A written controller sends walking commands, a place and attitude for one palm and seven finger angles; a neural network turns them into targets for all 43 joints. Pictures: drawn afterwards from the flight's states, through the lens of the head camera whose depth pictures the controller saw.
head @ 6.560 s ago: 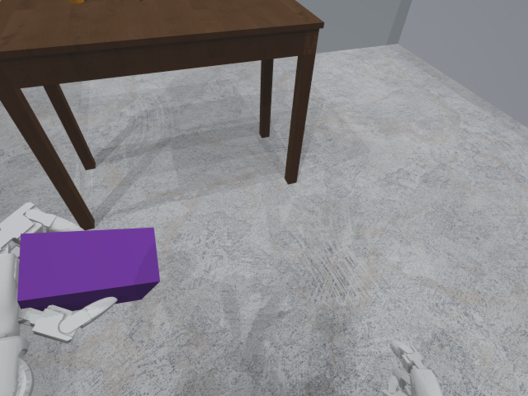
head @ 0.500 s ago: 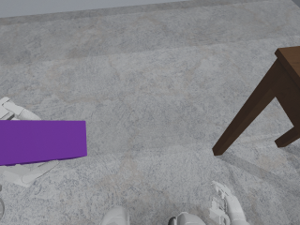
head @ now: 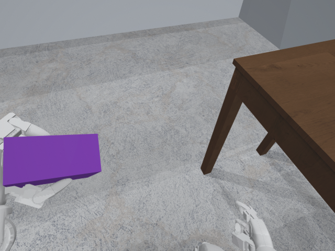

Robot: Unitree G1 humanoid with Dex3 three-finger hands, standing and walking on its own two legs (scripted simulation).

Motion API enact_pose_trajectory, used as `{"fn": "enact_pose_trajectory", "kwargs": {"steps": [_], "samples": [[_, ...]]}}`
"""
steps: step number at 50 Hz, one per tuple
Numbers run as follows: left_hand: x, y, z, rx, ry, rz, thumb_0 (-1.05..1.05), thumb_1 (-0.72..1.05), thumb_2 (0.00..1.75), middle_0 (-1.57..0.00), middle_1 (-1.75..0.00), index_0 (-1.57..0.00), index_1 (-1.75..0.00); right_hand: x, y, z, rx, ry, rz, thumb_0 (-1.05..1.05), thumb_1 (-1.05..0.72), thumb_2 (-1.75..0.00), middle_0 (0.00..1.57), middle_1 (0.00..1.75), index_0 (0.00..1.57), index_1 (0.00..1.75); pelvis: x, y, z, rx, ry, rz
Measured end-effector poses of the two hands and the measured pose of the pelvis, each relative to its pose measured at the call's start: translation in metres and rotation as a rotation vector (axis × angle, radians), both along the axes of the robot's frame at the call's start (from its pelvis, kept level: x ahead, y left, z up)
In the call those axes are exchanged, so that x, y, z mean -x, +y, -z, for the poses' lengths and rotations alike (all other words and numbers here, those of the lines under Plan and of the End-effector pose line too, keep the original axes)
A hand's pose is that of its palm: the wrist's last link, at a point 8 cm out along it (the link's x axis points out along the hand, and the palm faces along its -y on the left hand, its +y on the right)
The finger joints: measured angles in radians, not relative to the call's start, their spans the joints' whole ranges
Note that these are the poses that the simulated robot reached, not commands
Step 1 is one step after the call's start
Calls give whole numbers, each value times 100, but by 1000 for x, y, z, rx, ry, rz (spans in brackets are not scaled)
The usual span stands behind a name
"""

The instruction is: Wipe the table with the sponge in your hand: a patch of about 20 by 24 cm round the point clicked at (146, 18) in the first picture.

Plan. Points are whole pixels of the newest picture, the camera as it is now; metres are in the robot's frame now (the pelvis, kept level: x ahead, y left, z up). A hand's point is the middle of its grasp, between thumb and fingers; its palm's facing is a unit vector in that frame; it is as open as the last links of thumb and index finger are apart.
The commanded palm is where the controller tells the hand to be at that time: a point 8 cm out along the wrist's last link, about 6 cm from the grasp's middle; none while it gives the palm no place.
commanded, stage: turn to face it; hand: left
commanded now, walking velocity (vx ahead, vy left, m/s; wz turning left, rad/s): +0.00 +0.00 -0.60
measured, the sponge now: (67, 160) +0.23 +0.21 +0.16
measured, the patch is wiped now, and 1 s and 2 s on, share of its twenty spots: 0.00 0.00 0.00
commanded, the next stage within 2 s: none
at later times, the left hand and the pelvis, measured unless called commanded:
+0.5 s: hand (128, 169) +0.22 +0.10 +0.17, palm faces +0.12 -0.87 -0.48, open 10.3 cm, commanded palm +0.17 +0.15 +0.18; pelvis -0.06 -0.07 +0.00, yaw -17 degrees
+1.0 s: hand (223, 208) +0.18 -0.05 +0.16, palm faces -0.22 -0.83 -0.52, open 10.3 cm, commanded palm +0.15 +0.04 +0.18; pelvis -0.15 -0.10 -0.01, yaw -35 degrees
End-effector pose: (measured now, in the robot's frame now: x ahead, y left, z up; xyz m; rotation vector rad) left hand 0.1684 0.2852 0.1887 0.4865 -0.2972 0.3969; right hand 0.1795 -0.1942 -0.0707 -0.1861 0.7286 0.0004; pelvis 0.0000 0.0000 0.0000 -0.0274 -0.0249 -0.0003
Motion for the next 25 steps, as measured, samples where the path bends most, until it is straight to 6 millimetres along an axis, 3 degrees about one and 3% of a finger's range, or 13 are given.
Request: {"fn": "enact_pose_trajectory", "kwargs": {"steps": [5,9,13,19,25], "samples": [[-20,-43,0,-59,48,89,-1,-51,99,-70,-135,-73,-134,33,-17,19,-87,23,48,1,-90,-89,20,30,20,30,13,-26,4,-1,12,74],[-32,-89,5,-119,73,174,-1,-51,99,-70,-135,-73,-134,64,-59,45,-94,69,120,1,-90,-89,21,30,21,30,26,-49,16,-4,10,109],[-33,-120,3,-132,124,266,-1,-51,99,-70,-135,-73,-134,102,-109,48,-30,154,252,1,-90,-89,20,30,20,30,39,-59,10,-38,14,166],[-28,-136,-9,-169,121,323,-1,-51,99,-70,-135,-73,-134,148,-160,28,66,184,403,1,-91,-89,20,30,20,30,50,-68,2,-60,27,238],[-23,-137,1,-76,79,333,-1,-51,99,-70,-135,-73,-134,172,-173,8,122,147,444,1,-91,-90,19,30,19,30,63,-68,2,-59,39,297]]}}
